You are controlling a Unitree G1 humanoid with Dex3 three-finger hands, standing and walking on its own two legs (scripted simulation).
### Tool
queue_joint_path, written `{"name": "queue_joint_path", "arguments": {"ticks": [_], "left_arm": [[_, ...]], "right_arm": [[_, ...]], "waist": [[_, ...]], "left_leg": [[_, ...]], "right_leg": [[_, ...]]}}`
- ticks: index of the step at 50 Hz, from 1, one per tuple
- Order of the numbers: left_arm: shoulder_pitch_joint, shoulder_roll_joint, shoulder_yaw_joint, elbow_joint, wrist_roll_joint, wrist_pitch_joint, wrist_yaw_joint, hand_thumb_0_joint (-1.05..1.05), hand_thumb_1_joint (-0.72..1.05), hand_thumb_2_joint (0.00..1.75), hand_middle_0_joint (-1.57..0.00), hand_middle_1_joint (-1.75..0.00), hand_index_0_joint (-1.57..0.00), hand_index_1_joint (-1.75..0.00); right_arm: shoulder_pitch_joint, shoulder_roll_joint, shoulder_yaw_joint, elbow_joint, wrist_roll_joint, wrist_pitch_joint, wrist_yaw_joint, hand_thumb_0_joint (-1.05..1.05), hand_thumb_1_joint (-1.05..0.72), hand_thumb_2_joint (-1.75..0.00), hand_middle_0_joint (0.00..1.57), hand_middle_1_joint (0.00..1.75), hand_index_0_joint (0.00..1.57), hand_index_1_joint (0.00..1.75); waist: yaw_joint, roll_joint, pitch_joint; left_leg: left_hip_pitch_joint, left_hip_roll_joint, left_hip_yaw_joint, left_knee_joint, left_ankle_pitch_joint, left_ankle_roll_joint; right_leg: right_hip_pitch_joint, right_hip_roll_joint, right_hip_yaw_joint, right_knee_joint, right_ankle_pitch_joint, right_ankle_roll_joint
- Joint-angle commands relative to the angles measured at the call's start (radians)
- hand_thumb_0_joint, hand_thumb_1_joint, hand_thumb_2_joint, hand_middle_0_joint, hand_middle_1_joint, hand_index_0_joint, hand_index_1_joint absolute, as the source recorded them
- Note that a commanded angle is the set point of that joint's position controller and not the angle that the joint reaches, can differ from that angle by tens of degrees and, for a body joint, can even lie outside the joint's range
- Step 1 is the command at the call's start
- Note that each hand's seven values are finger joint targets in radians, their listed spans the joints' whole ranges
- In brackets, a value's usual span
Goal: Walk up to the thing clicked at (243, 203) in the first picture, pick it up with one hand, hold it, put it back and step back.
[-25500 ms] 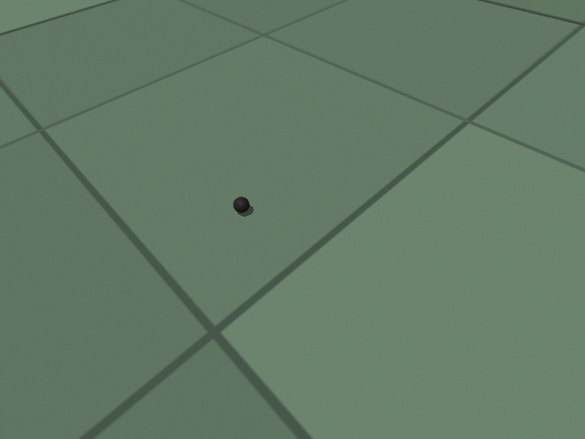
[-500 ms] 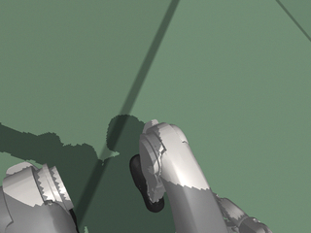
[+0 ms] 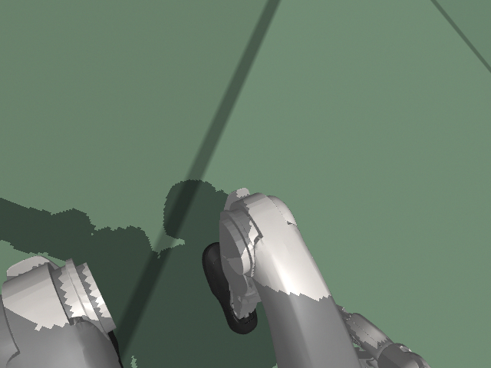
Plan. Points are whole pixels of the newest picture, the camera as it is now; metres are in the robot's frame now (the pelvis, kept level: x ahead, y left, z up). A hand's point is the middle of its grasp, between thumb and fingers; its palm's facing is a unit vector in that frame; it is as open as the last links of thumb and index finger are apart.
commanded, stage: open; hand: left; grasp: from above
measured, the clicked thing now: out of the picture +0.45 +0.37 -0.27
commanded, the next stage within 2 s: withdraw in 0.08 s
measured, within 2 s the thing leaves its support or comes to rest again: neither
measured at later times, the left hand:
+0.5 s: hand out of the picture +0.46 +0.38 -0.17, palm faces -0.30 -0.10 -0.95, open 14.1 cm
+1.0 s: hand out of the picture +0.41 +0.36 -0.10, palm faces -0.50 -0.14 -0.86, open 14.1 cm
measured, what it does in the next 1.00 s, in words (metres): stands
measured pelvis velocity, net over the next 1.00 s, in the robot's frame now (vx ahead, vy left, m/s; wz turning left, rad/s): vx -0.02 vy -0.01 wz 0.12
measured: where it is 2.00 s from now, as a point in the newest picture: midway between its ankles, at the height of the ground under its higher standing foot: (177, 337)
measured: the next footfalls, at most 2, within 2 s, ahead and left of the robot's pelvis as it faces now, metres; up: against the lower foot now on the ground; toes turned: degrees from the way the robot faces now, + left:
none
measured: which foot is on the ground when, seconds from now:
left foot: down 0.00-1.00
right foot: down 0.00-1.00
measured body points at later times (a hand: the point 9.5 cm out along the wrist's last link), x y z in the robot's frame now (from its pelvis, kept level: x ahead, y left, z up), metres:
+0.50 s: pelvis +0.01 +0.00 +0.01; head +0.25 +0.13 +0.36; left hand +0.47 +0.38 -0.12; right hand +0.10 -0.26 -0.07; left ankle +0.06 +0.13 -0.27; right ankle +0.12 -0.13 -0.27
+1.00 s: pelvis -0.02 -0.01 +0.05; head +0.21 +0.10 +0.42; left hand +0.43 +0.36 -0.05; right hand +0.09 -0.29 -0.04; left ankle +0.06 +0.13 -0.27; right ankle +0.12 -0.13 -0.27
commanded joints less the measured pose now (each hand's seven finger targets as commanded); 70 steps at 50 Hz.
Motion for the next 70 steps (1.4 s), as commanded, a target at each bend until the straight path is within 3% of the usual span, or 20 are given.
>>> {"name": "queue_joint_path", "arguments": {"ticks": [1,8,9,10,12,19,24,25,28,31,34,37,43,51,57,61,62,65,68,70], "left_arm": [[-0.226,0.211,-0.003,-0.096,-0.007,0.016,0.038,0.0,-0.49,0.95,-0.06,-1.03,-0.08,-1.02],[-0.229,0.231,0.016,-0.083,-0.029,0.033,0.031,0.0,-0.48,0.94,-0.06,-1.05,-0.08,-1.02],[-0.254,0.204,-0.011,-0.113,-0.026,0.03,0.022,0.0,-0.48,0.93,-0.06,-1.04,-0.08,-1.02],[-0.223,0.237,0.019,-0.084,-0.031,0.034,0.026,0.0,-0.5,0.96,-0.06,-1.04,-0.08,-1.02],[-0.288,0.266,0.032,-0.201,-0.036,0.024,0.026,0.0,-0.51,0.97,-0.06,-1.02,-0.08,-1.01],[-0.214,0.247,0.074,-0.392,-0.048,0.058,-0.02,0.0,-0.53,0.98,-0.06,-1.0,-0.07,-1.0],[-0.145,0.17,0.071,-0.555,-0.092,0.12,-0.126,0.0,-0.54,0.99,-0.07,-1.0,-0.07,-1.0],[-0.143,0.145,0.066,-0.58,-0.105,0.131,-0.15,0.0,-0.54,1.0,-0.07,-1.0,-0.07,-1.0],[-0.141,-0.009,-0.021,-0.594,-0.149,0.165,-0.251,0.0,-0.53,0.99,-0.07,-1.0,-0.07,-1.0],[-0.126,-0.09,-0.082,-0.584,-0.194,0.174,-0.366,0.0,-0.53,1.01,-0.07,-1.0,-0.06,-1.01],[-0.143,-0.11,-0.109,-0.629,-0.217,0.165,-0.441,0.0,-0.53,1.01,-0.07,-1.01,-0.07,-1.01],[-0.151,-0.089,-0.097,-0.635,-0.222,0.139,-0.476,0.0,-0.51,1.01,-0.07,-1.0,-0.07,-1.01],[-0.185,0.012,-0.037,-0.548,-0.161,0.046,-0.43,0.0,-0.53,1.02,-0.08,-1.0,-0.07,-1.01],[-0.337,0.104,-0.008,-0.424,-0.039,-0.034,-0.271,0.0,-0.52,1.0,-0.07,-1.0,-0.07,-1.0],[-0.415,0.142,0.022,-0.436,-0.011,-0.011,-0.2,0.0,-0.52,0.98,-0.08,-1.0,-0.08,-0.99],[-0.341,0.104,0.021,-0.476,-0.03,0.039,-0.209,0.0,-0.42,0.91,-0.17,-0.91,-0.17,-0.9],[-0.318,0.083,0.019,-0.483,-0.047,0.054,-0.219,0.0,-0.47,0.95,-0.1,-0.98,-0.11,-0.96],[-0.292,0.075,0.018,-0.551,-0.077,0.098,-0.257,0.0,-0.23,0.95,-0.25,-0.74,-0.23,-0.72],[-0.195,0.069,0.052,-0.611,-0.15,0.137,-0.309,0.0,-0.08,0.89,-0.23,-0.6,-0.21,-0.62],[-0.12,0.021,0.047,-0.673,-0.208,0.152,-0.354,0.0,0.08,0.83,-0.21,-0.5,-0.2,-0.51]], "right_arm": [[0.187,-0.326,-0.103,0.01,0.004,-0.004,-0.008,0.0,-0.89,-0.9,0.2,0.3,0.2,0.3],[0.179,-0.336,-0.108,0.004,0.012,-0.013,-0.006,0.0,-0.89,-0.9,0.2,0.3,0.2,0.3],[0.185,-0.328,-0.104,-0.001,0.013,-0.017,-0.003,0.0,-0.89,-0.9,0.2,0.3,0.2,0.3],[0.179,-0.335,-0.109,0.0,0.014,-0.013,-0.008,0.0,-0.9,-0.9,0.2,0.3,0.2,0.3],[0.184,-0.328,-0.108,-0.008,0.015,-0.015,-0.007,0.0,-0.9,-0.9,0.2,0.3,0.2,0.3],[0.195,-0.306,-0.171,0.002,0.037,0.006,0.002,0.0,-0.9,-0.9,0.2,0.3,0.2,0.3],[0.213,-0.27,-0.238,-0.005,0.082,0.047,0.021,0.0,-0.9,-0.9,0.2,0.3,0.2,0.3],[0.221,-0.263,-0.252,-0.012,0.093,0.059,0.022,0.0,-0.9,-0.9,0.2,0.3,0.2,0.3],[0.267,-0.242,-0.289,-0.008,0.125,0.098,0.017,0.0,-0.9,-0.9,0.2,0.3,0.2,0.3],[0.292,-0.255,-0.319,-0.009,0.15,0.138,-0.007,0.0,-0.9,-0.9,0.2,0.3,0.2,0.3],[0.295,-0.237,-0.322,-0.013,0.164,0.169,-0.04,0.0,-0.9,-0.9,0.2,0.3,0.2,0.3],[0.29,-0.221,-0.315,-0.027,0.175,0.19,-0.073,0.0,-0.9,-0.9,0.2,0.3,0.2,0.3],[0.248,-0.19,-0.272,-0.037,0.161,0.212,-0.112,0.0,-0.9,-0.9,0.2,0.3,0.2,0.3],[0.228,-0.212,-0.23,-0.013,0.119,0.205,-0.118,0.0,-0.89,-0.9,0.2,0.3,0.2,0.3],[0.273,-0.234,-0.245,-0.006,0.099,0.184,-0.112,0.0,-0.9,-0.9,0.2,0.3,0.2,0.3],[0.293,-0.237,-0.271,-0.002,0.11,0.177,-0.105,0.0,-0.88,-0.89,0.2,0.3,0.2,0.3],[0.299,-0.236,-0.279,-0.004,0.115,0.178,-0.104,0.0,-0.89,-0.89,0.2,0.3,0.2,0.3],[0.332,-0.223,-0.294,-0.007,0.133,0.188,-0.101,0.0,-0.88,-0.89,0.2,0.3,0.2,0.3],[0.356,-0.213,-0.316,-0.014,0.153,0.2,-0.095,0.0,-0.89,-0.9,0.2,0.3,0.2,0.3],[0.353,-0.2,-0.333,-0.027,0.167,0.209,-0.094,0.0,-0.89,-0.9,0.2,0.3,0.2,0.3]], "waist": [[-0.041,0.578,-0.659],[-0.04,0.561,-0.636],[-0.052,0.568,-0.631],[-0.039,0.537,-0.653],[-0.025,0.582,-0.716],[0.053,0.75,-0.862],[0.126,0.721,-0.93],[0.126,0.7,-0.934],[0.09,0.56,-0.898],[0.072,0.425,-0.801],[0.085,0.386,-0.79],[0.094,0.302,-0.764],[0.123,0.305,-0.761],[0.082,0.492,-0.793],[0.066,0.593,-0.887],[0.097,0.647,-0.967],[0.103,0.629,-0.976],[0.117,0.597,-1.037],[0.152,0.55,-1.047],[0.176,0.529,-1.071]], "left_leg": [[0.56,0.033,0.117,-0.268,0.263,0.004],[0.529,0.034,0.112,-0.28,0.205,0.006],[0.528,0.032,0.118,-0.271,0.217,0.008],[0.527,0.034,0.12,-0.271,0.199,0.012],[0.551,0.031,0.127,-0.265,0.232,0.011],[0.677,0.026,0.141,-0.306,0.334,-0.014],[0.643,0.012,0.187,-0.343,0.304,0.002],[0.625,0.009,0.195,-0.356,0.292,0.009],[0.602,0.004,0.195,-0.404,0.258,0.022],[0.554,-0.002,0.175,-0.448,0.179,0.032],[0.546,-0.012,0.186,-0.471,0.16,0.035],[0.503,-0.021,0.204,-0.467,0.157,0.043],[0.474,-0.026,0.233,-0.447,0.139,0.044],[0.561,-0.021,0.216,-0.43,0.098,0.026],[0.647,-0.015,0.213,-0.407,0.144,0.018],[0.702,-0.016,0.206,-0.443,0.18,0.01],[0.7,-0.018,0.203,-0.453,0.183,0.012],[0.73,-0.018,0.209,-0.46,0.26,0.019],[0.733,-0.023,0.22,-0.486,0.305,0.027],[0.754,-0.022,0.218,-0.522,0.302,0.027]], "right_leg": [[0.315,0.025,-0.151,-0.169,0.295,-0.097],[0.29,0.022,-0.148,-0.172,0.245,-0.099],[0.297,0.023,-0.143,-0.173,0.259,-0.098],[0.319,0.025,-0.14,-0.188,0.246,-0.096],[0.345,0.023,-0.133,-0.188,0.271,-0.097],[0.303,0.007,-0.128,-0.154,0.324,-0.114],[0.308,0.003,-0.08,-0.212,0.298,-0.116],[0.32,0.002,-0.071,-0.229,0.295,-0.114],[0.353,0.0,-0.058,-0.289,0.28,-0.11],[0.334,-0.008,-0.052,-0.341,0.209,-0.116],[0.371,-0.018,-0.033,-0.372,0.183,-0.12],[0.404,-0.024,-0.013,-0.402,0.164,-0.12],[0.398,-0.029,0.013,-0.401,0.119,-0.117],[0.267,-0.023,-0.015,-0.312,0.089,-0.124],[0.244,-0.033,-0.042,-0.269,0.154,-0.122],[0.242,-0.041,-0.052,-0.26,0.191,-0.122],[0.237,-0.042,-0.054,-0.263,0.193,-0.123],[0.298,-0.04,-0.043,-0.287,0.253,-0.12],[0.365,-0.043,-0.027,-0.324,0.28,-0.115],[0.398,-0.041,-0.018,-0.349,0.266,-0.119]]}}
